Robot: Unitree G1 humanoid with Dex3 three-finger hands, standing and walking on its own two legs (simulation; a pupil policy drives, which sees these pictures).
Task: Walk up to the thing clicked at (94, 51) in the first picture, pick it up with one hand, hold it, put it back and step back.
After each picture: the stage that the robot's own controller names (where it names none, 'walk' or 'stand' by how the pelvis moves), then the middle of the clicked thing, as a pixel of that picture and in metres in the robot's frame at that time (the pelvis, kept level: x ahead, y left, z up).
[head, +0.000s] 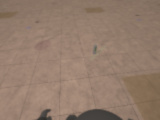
stand; (94, 49) +1.43 -0.14 -0.65
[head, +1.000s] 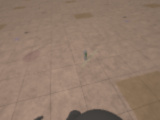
walk; (85, 55) +1.30 +0.16 -0.63
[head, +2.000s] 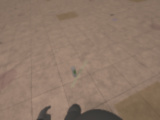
walk; (73, 72) +0.80 +0.28 -0.65
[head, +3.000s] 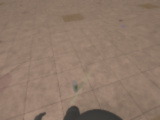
walk; (75, 86) +0.54 +0.21 -0.65
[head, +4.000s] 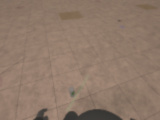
stand; (71, 92) +0.43 +0.19 -0.64
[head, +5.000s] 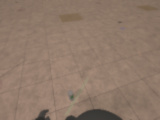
stand; (71, 95) +0.40 +0.20 -0.65
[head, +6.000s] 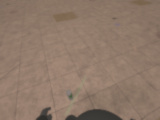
stand; (69, 95) +0.39 +0.24 -0.65
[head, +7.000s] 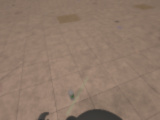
stand; (71, 95) +0.41 +0.21 -0.66
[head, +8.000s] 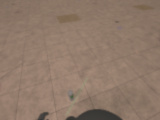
stand; (71, 95) +0.41 +0.21 -0.66
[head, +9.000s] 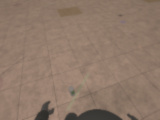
go down; (71, 91) +0.42 +0.20 -0.65
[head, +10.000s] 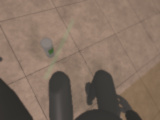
go down; (48, 49) +0.49 +0.25 -0.23
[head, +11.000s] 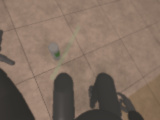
close in; (55, 53) +0.49 +0.24 -0.25
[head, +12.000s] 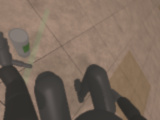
close in; (22, 46) +0.47 +0.29 -0.16
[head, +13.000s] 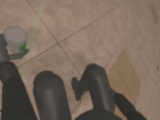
lift; (17, 44) +0.46 +0.29 -0.17
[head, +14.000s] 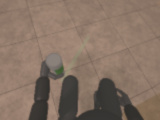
lift; (57, 68) +0.33 +0.22 -0.02
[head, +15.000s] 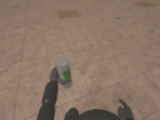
hold; (65, 75) +0.31 +0.16 +0.06
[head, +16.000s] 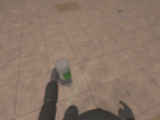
hold; (65, 75) +0.32 +0.16 +0.03
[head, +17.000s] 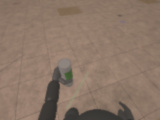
hold; (67, 74) +0.32 +0.15 +0.04
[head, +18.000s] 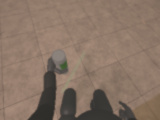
crouch; (61, 64) +0.39 +0.17 -0.02
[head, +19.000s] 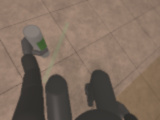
lower; (39, 45) +0.49 +0.24 -0.06
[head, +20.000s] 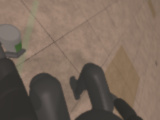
lower; (13, 45) +0.47 +0.28 -0.16
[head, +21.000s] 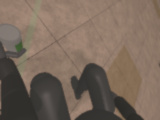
lower; (13, 44) +0.46 +0.29 -0.17
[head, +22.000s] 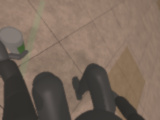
lower; (16, 46) +0.45 +0.29 -0.16
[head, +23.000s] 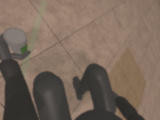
lower; (19, 46) +0.45 +0.29 -0.16
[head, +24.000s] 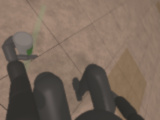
open; (25, 49) +0.45 +0.26 -0.17
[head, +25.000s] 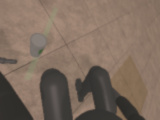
stand; (36, 48) +0.44 +0.25 -0.18
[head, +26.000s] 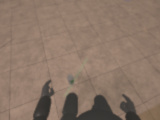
stand; (70, 80) +0.42 +0.17 -0.50
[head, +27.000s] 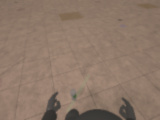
stand; (73, 95) +0.41 +0.16 -0.60
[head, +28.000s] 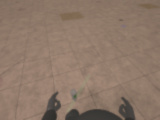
stand; (73, 95) +0.41 +0.16 -0.60
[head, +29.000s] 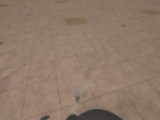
stand; (77, 96) +0.43 +0.14 -0.65
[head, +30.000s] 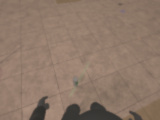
walk; (75, 81) +0.47 +0.12 -0.64
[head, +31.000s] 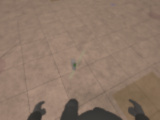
walk; (73, 64) +0.74 +0.22 -0.62
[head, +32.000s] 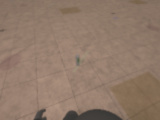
stand; (77, 60) +1.03 +0.21 -0.63
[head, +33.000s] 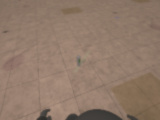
stand; (78, 61) +1.03 +0.20 -0.66
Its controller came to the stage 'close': yes
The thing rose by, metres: 0.68
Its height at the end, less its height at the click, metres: +0.00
